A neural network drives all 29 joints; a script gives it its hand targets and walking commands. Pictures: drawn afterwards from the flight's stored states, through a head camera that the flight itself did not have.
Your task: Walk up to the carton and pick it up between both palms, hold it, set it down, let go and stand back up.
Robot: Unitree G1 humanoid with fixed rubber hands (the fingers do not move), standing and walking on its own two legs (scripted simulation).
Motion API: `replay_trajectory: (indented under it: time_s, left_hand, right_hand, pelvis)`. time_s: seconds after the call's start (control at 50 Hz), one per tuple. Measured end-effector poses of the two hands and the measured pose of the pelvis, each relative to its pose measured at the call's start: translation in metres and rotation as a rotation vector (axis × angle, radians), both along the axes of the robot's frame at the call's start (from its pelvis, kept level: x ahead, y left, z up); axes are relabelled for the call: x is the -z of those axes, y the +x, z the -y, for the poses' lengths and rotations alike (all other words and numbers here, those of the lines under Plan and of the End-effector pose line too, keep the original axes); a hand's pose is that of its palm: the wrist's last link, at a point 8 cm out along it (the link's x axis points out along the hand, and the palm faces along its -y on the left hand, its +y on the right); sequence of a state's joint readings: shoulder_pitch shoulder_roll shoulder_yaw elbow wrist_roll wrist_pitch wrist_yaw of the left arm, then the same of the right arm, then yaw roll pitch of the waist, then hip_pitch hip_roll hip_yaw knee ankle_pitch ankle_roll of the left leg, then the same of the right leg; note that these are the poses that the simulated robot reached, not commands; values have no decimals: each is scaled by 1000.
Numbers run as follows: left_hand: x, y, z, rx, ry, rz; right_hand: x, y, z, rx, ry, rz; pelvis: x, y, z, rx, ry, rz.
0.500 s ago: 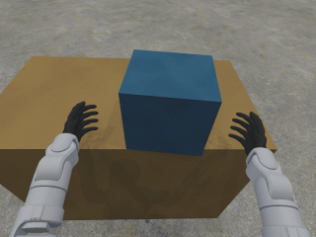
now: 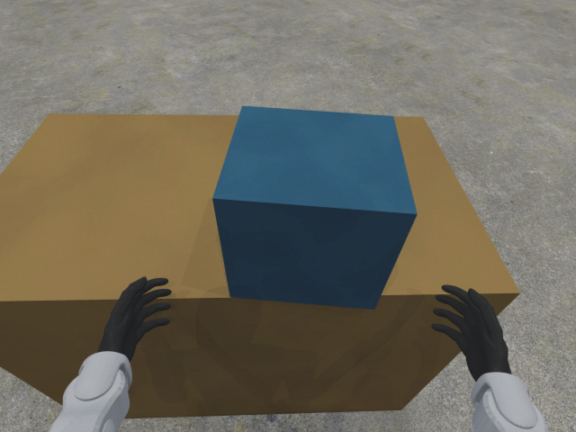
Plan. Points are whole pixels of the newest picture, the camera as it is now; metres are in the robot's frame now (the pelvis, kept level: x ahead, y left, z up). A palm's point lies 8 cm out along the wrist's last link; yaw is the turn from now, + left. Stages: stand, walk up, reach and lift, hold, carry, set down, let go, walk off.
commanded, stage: set down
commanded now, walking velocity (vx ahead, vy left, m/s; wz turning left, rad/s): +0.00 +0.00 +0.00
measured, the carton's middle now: (309, 209) +0.44 -0.02 +0.08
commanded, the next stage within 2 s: let go in 0.98 s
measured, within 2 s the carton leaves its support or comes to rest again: neither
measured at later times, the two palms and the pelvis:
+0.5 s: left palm (115, 405) +0.18 +0.23 -0.02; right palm (470, 405) +0.18 -0.22 -0.01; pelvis -0.01 +0.00 +0.00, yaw +0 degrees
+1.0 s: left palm out of the picture +0.15 +0.22 -0.07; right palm out of the picture +0.16 -0.23 -0.07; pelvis -0.01 -0.01 +0.00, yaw +1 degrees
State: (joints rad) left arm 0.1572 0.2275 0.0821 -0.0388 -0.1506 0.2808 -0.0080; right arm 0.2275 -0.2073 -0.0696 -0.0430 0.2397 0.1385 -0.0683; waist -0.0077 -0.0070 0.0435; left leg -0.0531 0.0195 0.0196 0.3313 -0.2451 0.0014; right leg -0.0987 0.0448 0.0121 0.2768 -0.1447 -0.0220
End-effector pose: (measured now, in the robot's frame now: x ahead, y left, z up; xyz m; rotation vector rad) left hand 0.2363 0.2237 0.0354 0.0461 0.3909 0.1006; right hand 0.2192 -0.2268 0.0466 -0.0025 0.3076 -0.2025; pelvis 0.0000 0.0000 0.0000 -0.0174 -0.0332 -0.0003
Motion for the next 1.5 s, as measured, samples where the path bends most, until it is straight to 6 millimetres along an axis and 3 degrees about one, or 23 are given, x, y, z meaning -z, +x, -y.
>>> replay_trajectory:
  time_s: [0.18,0.44,0.72,1.1,1.5]
  left_hand:
    - [10,-23,-4,-2,12,-34]
    - [49,-57,-6,-18,15,-166]
    - [75,-72,-6,-17,49,-289]
    - [111,-92,4,-9,84,-406]
    - [123,-92,14,-3,89,-448]
  right_hand:
    - [19,-9,-10,-30,-14,-60]
    - [51,-35,-8,-17,-46,-180]
    - [84,-47,-8,-63,-55,-281]
    - [121,-73,7,-115,-97,-391]
    - [133,-90,12,-125,-113,-427]
  pelvis:
    - [0,4,-4,-1,-4,-6]
    - [0,-3,-4,1,-3,12]
    - [2,-11,-1,0,4,25]
    - [4,-10,11,-11,9,31]
    - [6,-17,16,-10,15,55]
